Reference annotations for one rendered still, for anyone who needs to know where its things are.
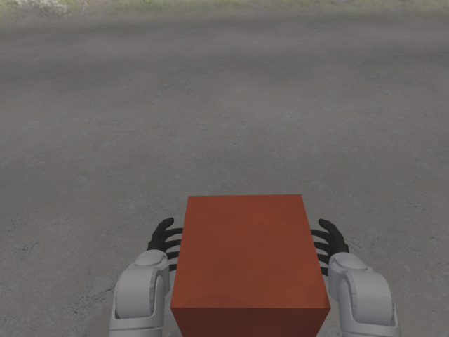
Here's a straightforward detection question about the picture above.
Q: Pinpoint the carton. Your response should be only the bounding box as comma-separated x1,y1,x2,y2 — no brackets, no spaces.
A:
170,194,331,337

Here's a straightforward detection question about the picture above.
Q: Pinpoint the left robot forearm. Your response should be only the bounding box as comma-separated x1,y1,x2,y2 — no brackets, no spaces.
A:
109,249,170,337

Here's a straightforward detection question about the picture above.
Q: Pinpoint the robot left hand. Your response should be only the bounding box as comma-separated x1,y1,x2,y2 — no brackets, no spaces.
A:
147,218,183,271

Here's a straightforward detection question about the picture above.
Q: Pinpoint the robot right hand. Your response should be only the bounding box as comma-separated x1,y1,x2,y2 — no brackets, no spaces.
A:
311,219,349,276

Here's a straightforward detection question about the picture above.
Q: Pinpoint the right robot forearm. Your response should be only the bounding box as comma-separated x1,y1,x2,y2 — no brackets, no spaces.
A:
328,252,402,337

